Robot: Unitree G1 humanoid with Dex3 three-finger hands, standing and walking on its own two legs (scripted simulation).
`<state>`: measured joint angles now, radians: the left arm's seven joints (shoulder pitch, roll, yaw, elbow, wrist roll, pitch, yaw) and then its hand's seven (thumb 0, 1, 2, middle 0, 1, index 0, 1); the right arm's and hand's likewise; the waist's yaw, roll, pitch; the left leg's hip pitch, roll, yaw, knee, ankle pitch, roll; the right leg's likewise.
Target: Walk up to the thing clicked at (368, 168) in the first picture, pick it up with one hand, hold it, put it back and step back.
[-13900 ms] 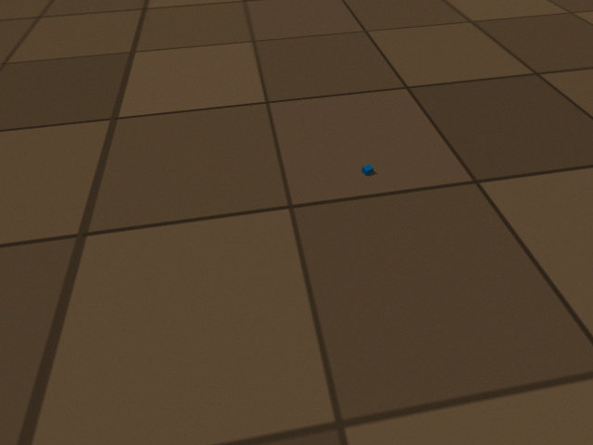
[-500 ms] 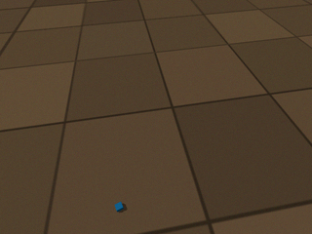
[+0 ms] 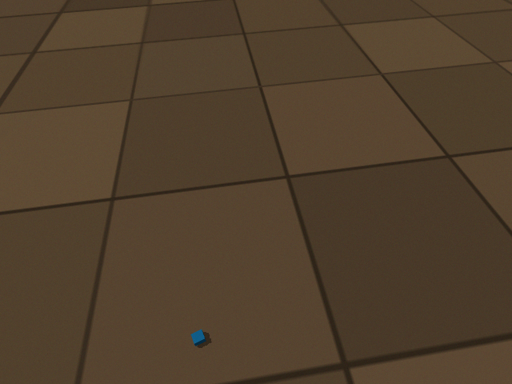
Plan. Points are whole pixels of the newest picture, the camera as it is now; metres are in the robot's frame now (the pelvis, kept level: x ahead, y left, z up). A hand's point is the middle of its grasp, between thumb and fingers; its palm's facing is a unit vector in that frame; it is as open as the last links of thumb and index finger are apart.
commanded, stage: stand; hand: left
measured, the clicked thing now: (198, 337) +0.41 +0.25 -0.77
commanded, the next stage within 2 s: walk up in 0.34 s
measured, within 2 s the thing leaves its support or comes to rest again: neither
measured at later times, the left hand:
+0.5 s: hand out of the picture +0.06 +0.27 -0.16, palm faces +0.00 -0.93 -0.38, open 7.4 cm
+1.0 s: hand out of the picture -0.03 +0.32 -0.18, palm faces -0.09 -0.93 -0.37, open 7.4 cm
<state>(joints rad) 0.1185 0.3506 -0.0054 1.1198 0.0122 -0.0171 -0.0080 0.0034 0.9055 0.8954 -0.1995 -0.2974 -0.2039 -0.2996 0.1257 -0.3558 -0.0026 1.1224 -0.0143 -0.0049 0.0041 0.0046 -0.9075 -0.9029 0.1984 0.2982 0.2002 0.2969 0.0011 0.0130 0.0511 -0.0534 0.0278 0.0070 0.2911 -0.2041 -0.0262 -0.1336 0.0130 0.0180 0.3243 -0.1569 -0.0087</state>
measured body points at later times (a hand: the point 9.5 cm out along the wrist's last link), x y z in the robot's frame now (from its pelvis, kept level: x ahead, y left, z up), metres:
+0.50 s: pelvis -0.03 +0.00 -0.01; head +0.02 +0.00 +0.44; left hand +0.06 +0.32 -0.13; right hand +0.06 -0.31 -0.14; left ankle -0.04 +0.13 -0.74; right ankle +0.01 -0.11 -0.75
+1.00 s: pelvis -0.15 +0.05 -0.02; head -0.07 +0.07 +0.42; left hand -0.03 +0.36 -0.16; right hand -0.07 -0.27 -0.12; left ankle -0.09 +0.16 -0.75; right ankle -0.20 -0.10 -0.70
